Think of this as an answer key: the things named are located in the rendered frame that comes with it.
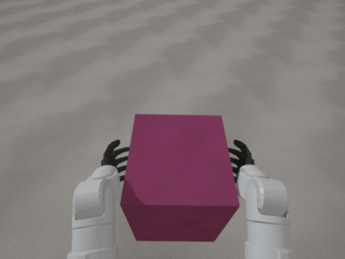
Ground robot left hand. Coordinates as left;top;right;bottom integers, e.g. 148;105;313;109
101;140;129;182

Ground carton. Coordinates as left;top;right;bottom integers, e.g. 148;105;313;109
120;114;240;242

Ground left robot forearm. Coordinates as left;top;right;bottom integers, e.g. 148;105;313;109
67;165;122;259

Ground robot right hand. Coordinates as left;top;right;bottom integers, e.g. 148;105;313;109
228;140;254;183

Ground right robot forearm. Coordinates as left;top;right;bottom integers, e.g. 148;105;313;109
236;165;297;259

